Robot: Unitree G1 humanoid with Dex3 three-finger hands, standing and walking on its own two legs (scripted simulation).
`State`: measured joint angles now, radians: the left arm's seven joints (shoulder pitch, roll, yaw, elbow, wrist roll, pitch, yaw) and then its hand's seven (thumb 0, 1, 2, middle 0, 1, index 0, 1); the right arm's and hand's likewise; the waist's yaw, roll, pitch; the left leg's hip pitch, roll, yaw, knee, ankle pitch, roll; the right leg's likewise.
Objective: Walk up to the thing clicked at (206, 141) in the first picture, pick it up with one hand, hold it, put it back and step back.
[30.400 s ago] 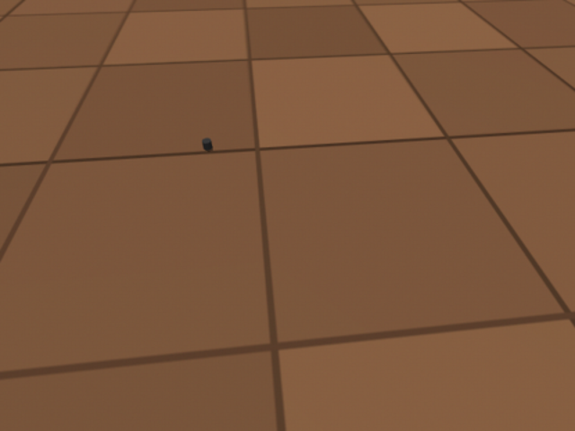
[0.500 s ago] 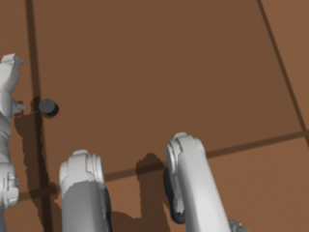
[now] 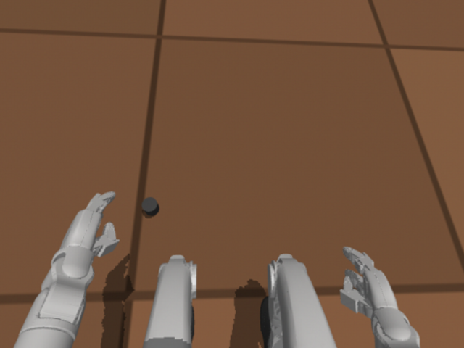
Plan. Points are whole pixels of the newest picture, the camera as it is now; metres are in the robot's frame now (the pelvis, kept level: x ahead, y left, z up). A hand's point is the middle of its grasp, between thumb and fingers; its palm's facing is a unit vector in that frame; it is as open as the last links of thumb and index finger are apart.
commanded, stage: home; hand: left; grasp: from above
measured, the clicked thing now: (150, 206) +0.51 +0.26 -0.52
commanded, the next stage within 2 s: none
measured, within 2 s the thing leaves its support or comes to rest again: neither
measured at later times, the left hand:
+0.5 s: hand (88, 266) +0.24 +0.18 +0.11, palm faces +0.09 -0.97 -0.21, open 7.4 cm
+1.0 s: hand (73, 287) +0.22 +0.18 +0.12, palm faces +0.10 -0.98 -0.20, open 7.4 cm
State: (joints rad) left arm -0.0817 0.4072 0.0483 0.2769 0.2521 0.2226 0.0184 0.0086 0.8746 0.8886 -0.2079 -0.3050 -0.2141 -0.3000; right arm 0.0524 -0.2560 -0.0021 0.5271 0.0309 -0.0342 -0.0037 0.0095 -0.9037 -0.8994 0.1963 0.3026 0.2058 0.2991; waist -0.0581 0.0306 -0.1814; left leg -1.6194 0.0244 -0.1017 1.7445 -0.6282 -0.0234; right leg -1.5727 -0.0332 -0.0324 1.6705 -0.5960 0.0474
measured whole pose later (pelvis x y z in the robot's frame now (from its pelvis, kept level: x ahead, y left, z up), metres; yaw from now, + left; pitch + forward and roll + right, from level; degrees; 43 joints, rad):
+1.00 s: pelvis +0.07 +0.00 +0.17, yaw +3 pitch +10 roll -3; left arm 0.49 0.22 0.03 -0.13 -0.05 0.46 0.01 0.01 0.90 0.89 -0.20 -0.30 -0.20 -0.30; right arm 0.27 -0.21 0.04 0.53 0.00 -0.24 -0.17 0.02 -0.90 -0.90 0.20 0.30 0.21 0.30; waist -0.03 0.05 -0.15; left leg -0.71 0.05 -0.07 1.02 -0.49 -0.03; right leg -0.66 -0.03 -0.06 0.95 -0.46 0.03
